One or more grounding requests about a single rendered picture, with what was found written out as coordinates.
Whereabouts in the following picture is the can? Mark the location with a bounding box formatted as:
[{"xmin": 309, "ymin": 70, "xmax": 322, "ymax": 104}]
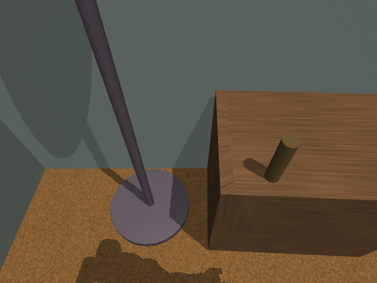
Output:
[{"xmin": 264, "ymin": 134, "xmax": 300, "ymax": 183}]

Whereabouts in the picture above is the coat stand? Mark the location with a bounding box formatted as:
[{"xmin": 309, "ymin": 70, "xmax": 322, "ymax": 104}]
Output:
[{"xmin": 75, "ymin": 0, "xmax": 190, "ymax": 246}]

